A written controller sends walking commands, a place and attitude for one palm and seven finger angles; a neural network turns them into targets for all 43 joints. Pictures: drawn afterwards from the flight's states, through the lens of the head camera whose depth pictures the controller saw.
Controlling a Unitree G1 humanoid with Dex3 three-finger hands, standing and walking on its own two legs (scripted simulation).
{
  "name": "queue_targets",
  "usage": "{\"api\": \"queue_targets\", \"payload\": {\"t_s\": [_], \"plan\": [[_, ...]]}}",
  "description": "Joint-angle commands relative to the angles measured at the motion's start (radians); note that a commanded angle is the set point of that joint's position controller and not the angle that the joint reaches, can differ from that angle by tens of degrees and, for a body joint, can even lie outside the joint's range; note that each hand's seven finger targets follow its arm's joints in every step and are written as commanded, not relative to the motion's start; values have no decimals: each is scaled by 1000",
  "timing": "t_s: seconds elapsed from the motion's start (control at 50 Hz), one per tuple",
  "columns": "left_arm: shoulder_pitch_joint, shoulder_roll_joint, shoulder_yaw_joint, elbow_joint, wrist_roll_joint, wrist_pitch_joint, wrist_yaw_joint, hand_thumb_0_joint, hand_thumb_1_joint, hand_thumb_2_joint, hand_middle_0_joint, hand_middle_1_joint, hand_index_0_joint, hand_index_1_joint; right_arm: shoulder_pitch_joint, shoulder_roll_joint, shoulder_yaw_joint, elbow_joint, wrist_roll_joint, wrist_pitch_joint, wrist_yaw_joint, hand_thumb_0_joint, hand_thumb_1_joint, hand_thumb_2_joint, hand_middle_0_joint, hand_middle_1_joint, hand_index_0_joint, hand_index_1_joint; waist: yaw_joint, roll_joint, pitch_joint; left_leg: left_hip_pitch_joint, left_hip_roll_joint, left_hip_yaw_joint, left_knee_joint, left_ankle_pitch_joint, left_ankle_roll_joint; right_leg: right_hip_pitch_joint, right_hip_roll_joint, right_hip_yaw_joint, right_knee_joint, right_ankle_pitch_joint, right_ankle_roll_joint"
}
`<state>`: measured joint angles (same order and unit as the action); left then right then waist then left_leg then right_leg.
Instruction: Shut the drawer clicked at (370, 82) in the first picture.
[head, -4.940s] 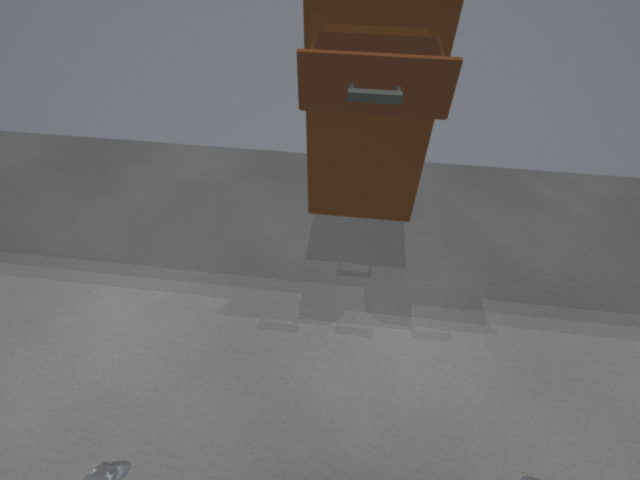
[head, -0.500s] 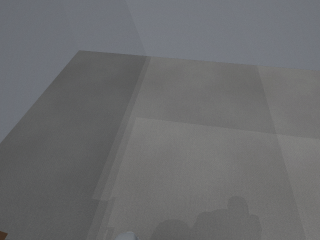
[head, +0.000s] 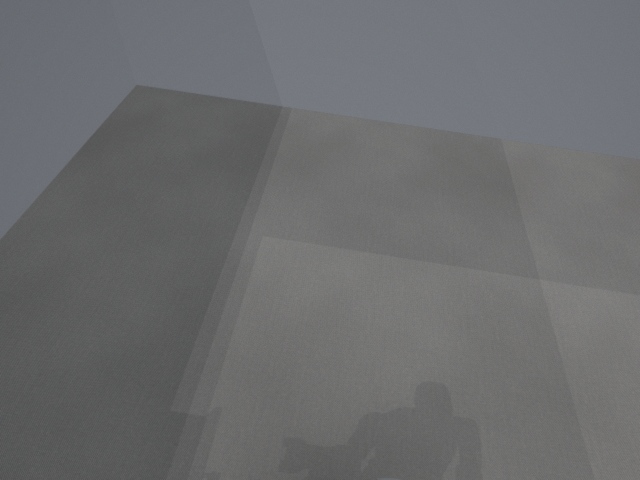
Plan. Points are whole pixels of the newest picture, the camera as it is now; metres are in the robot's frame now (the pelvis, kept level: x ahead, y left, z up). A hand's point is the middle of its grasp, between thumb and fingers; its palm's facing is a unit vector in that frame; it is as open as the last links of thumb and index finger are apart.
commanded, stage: turn to face it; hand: left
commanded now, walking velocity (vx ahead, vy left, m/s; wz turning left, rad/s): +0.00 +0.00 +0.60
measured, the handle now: out of the picture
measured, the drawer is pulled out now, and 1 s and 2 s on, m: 0.29 0.29 0.29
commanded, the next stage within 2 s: none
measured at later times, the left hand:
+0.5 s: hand out of the picture +0.01 +0.15 -0.15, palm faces +0.33 -0.90 -0.29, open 7.4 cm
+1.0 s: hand out of the picture -0.14 +0.20 -0.18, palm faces +0.63 -0.74 -0.25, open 7.4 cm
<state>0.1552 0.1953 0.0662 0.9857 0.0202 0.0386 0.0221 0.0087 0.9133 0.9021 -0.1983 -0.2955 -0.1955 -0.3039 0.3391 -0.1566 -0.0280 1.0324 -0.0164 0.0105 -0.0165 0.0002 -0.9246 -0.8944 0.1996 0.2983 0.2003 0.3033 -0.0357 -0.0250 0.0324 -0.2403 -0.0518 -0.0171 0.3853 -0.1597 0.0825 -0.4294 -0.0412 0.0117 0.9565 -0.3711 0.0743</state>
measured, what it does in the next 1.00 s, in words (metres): steps on the spot, turning left: right foot, then left foot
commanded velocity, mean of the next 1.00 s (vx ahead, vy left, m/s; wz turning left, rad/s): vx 0.00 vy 0.00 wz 0.60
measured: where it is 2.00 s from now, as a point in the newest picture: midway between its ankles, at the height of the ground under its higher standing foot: outside the picture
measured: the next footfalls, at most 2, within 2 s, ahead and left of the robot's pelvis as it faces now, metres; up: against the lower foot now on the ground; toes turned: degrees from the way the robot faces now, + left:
right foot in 0.26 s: +0.02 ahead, -0.15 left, +0.00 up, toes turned +9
left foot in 0.76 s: -0.05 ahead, +0.09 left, +0.00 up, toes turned +35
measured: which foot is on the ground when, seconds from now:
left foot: down 0.00-0.26, up 0.28-0.74, down 0.76-1.00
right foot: up 0.00-0.24, down 0.26-0.76, up 0.78-1.00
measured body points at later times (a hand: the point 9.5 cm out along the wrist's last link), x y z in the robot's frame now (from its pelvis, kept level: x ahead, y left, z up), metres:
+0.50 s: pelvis -0.02 -0.07 +0.00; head +0.02 -0.09 +0.44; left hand -0.01 +0.19 -0.13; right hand +0.12 -0.31 -0.16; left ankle -0.06 +0.09 -0.65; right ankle -0.02 -0.15 -0.75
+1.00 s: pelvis -0.05 -0.01 -0.01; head -0.04 +0.03 +0.44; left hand -0.17 +0.24 -0.16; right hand +0.20 -0.13 -0.12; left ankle -0.08 +0.07 -0.75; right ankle +0.04 -0.17 -0.65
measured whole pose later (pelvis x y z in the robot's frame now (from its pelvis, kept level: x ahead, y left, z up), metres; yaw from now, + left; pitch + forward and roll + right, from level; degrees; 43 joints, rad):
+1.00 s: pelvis -0.05 -0.01 -0.01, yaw +36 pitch +0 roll -2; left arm 0.23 0.27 0.08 0.92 0.02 0.06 0.01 0.01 0.91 0.90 -0.20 -0.30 -0.20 -0.30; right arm 0.11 -0.20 -0.03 0.88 -0.01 0.02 0.02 0.00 -0.90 -0.89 0.20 0.30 0.20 0.30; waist 0.04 -0.04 0.08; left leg -0.25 -0.03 -0.01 0.48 -0.23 0.06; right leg -0.51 -0.12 -0.01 1.15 -0.34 0.11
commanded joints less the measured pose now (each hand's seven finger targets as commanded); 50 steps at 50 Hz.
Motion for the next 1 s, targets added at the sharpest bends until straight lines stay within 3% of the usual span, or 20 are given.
{"api": "queue_targets", "payload": {"t_s": [0.0,0.12,0.18,0.2,0.22,0.24,0.26,0.3,0.34,0.5,0.62,0.66,0.7,0.72,0.74,0.76,0.78,0.82,0.88,0.98], "plan": [[-47,62,20,-93,-7,-15,6,0,900,900,-200,-300,-200,-300,50,-198,-63,-56,-8,-10,-13,0,-900,-900,200,300,200,300,-6,157,-53,129,274,-345,-86,266,99,-78,3,8,-42,-56,-1],[-42,57,22,-123,-18,-18,12,0,900,900,-200,-300,-200,-300,27,-223,-85,-79,-11,3,-9,0,-900,-900,200,300,200,300,-2,176,-116,91,245,-427,-41,294,97,66,53,17,-238,-66,-24],[29,76,28,-116,-24,-25,19,0,900,900,-200,-300,-200,-300,-18,-219,-93,-102,-4,9,-2,0,-900,-900,200,300,200,300,38,146,-135,-17,188,-412,5,231,43,261,60,1,-490,89,-34],[65,102,34,-110,-22,-31,23,0,900,900,-200,-300,-200,-300,-32,-200,-93,-111,3,10,3,0,-900,-900,200,300,200,300,53,105,-143,-112,154,-373,37,124,-3,395,15,23,-618,165,-47],[83,170,48,-113,-11,-38,30,0,900,900,-200,-300,-200,-300,-28,-148,-87,-124,14,12,9,0,-900,-900,200,300,200,300,61,-87,-136,-314,68,-246,181,-155,-71,552,-188,195,-714,121,-100],[62,244,54,-134,1,-39,32,0,900,900,-200,-300,-200,-300,-25,-124,-87,-151,7,12,5,0,-900,-900,200,300,200,300,62,-281,-104,-455,-45,-51,429,-419,-139,525,-437,407,-726,218,-215],[46,225,46,-149,-4,-35,32,0,900,900,-200,-300,-200,-300,-56,-174,-98,-152,-9,13,8,0,-900,-900,200,300,200,300,58,-152,-64,-390,12,-62,618,-423,-127,347,-462,327,-705,293,-258],[-53,146,28,-164,-9,-49,27,0,900,900,-200,-300,-200,-300,-31,-150,-97,-106,-10,37,22,0,-900,-900,200,300,200,300,-10,-127,1,-364,55,-52,771,-284,-145,269,-307,154,-684,376,-206],[-37,115,14,-164,-10,-54,20,0,900,900,-200,-300,-200,-300,-33,-141,-92,-104,-6,42,34,0,-900,-900,200,300,200,300,-15,-105,30,-376,67,-12,828,-206,-159,263,-245,29,-644,512,-171],[145,166,21,-131,1,-55,16,0,900,900,-200,-300,-200,-300,-223,-161,-77,-169,-7,57,40,0,-900,-900,200,300,200,300,60,-152,28,-394,101,31,772,-210,-182,359,-286,-26,-606,590,-192],[187,211,31,-122,12,-43,13,0,900,900,-200,-300,-200,-300,-331,-147,-51,-213,2,41,48,0,-900,-900,200,300,200,300,94,-188,-20,-254,89,103,482,-263,-157,382,-315,-79,-547,669,-202],[186,227,41,-119,14,-39,13,0,900,900,-200,-300,-200,-300,-319,-146,-45,-222,6,29,46,0,-900,-900,200,300,200,300,98,-204,-61,-170,78,126,356,-270,-138,397,-328,-98,-498,701,-192],[174,240,46,-114,5,-37,8,0,900,900,-200,-300,-200,-300,-244,-173,-52,-211,3,17,42,0,-900,-900,200,300,200,300,56,-171,-121,-28,53,152,146,-125,-123,390,-308,-167,-371,702,-142],[177,232,44,-115,-3,-35,4,0,900,900,-200,-300,-200,-300,-174,-217,-64,-194,-1,10,40,0,-900,-900,200,300,200,300,15,-97,-168,157,82,113,21,42,-101,282,-290,-194,-208,614,-93],[155,174,36,-151,-11,-35,-5,0,900,900,-200,-300,-200,-300,-95,-341,-97,-187,-5,-2,33,0,-900,-900,200,300,200,300,-34,200,-219,383,342,-204,-3,380,-2,-17,-157,-215,35,67,-12],[110,137,18,-187,-8,-26,-3,0,900,900,-200,-300,-200,-300,-24,-413,-111,-169,13,2,26,0,-900,-900,200,300,200,300,-60,323,-250,409,498,-382,27,821,122,-178,-88,-114,187,-304,20],[99,171,24,-189,-2,-13,4,0,900,900,-200,-300,-200,-300,-32,-386,-103,-160,11,11,25,0,-900,-900,200,300,200,300,-43,197,-219,344,502,-270,41,721,154,-174,-119,-53,244,-267,8],[62,158,32,-157,1,-4,1,0,900,900,-200,-300,-200,-300,-144,-319,-87,-186,2,6,8,0,-900,-900,200,300,200,300,-9,213,-107,199,366,-227,-3,524,93,-187,-112,-18,276,-121,18],[115,162,38,-127,2,-2,-12,0,900,900,-200,-300,-200,-300,-224,-275,-72,-214,5,-2,11,0,-900,-900,200,300,200,300,43,175,-56,84,261,-140,-47,351,34,-124,-89,-21,262,20,27],[82,158,36,-140,2,-1,-4,0,900,900,-200,-300,-200,-300,-172,-262,-77,-201,4,-2,13,0,-900,-900,200,300,200,300,34,157,-50,67,246,-219,-87,186,55,-111,-67,-6,165,47,40]]}}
